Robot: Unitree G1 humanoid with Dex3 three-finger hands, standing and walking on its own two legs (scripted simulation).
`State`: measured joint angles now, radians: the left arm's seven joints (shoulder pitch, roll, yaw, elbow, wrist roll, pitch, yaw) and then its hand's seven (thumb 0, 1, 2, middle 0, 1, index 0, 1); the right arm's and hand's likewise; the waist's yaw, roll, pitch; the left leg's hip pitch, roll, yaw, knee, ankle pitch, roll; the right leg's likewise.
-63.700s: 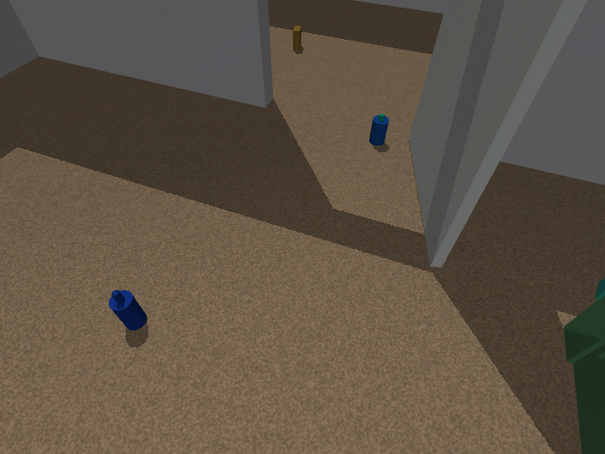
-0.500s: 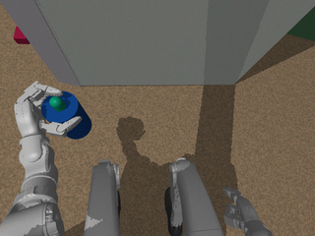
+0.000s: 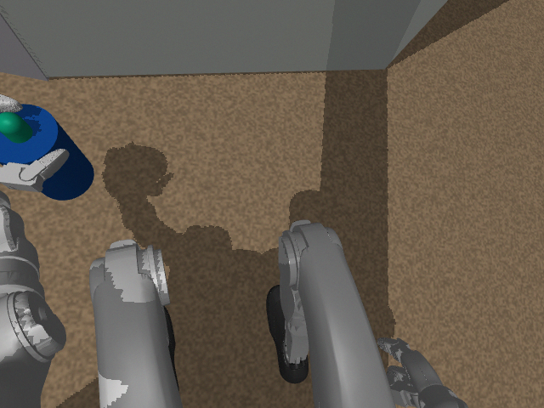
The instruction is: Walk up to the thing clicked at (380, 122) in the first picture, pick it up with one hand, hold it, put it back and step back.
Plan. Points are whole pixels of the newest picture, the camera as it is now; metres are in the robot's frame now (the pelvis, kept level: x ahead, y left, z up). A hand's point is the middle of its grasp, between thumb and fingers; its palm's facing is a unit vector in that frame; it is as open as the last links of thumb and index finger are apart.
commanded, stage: crouch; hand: left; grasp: from above
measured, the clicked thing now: (40, 152) +0.47 +0.27 -0.11
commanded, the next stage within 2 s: lower in 0.66 s
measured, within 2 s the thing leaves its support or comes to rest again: neither
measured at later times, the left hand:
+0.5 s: hand (38, 155) +0.48 +0.29 -0.15, palm faces +0.32 -0.95 -0.04, open 9.4 cm
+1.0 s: hand (53, 161) +0.49 +0.29 -0.20, palm faces +0.34 -0.94 -0.03, open 9.4 cm
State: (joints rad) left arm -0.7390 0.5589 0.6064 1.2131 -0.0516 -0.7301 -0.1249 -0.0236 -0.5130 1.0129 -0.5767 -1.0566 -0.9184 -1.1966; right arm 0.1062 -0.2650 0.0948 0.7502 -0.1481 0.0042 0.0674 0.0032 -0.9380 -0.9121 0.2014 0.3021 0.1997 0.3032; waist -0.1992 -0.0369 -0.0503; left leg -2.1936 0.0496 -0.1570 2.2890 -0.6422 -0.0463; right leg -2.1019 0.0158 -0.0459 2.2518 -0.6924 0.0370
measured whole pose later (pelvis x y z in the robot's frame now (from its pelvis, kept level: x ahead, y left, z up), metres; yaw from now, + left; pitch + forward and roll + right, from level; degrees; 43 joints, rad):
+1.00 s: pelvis +0.00 +0.01 -0.06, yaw -7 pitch +21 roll -13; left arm -0.74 0.81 0.68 1.35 -0.04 -0.82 -0.08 -0.03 -0.50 0.99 -0.58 -1.04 -0.92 -1.18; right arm -0.03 -0.34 0.34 0.64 -0.28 0.06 0.10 0.00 -0.92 -0.90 0.20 0.30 0.20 0.30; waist -0.28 -0.17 0.20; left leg -2.28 0.03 -0.31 2.56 -0.67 -0.05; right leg -2.13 0.07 -0.14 2.41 -0.68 0.07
